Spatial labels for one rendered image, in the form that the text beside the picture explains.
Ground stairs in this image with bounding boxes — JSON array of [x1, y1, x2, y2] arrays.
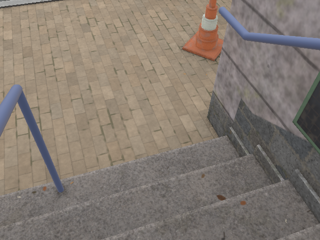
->
[[0, 135, 320, 240]]

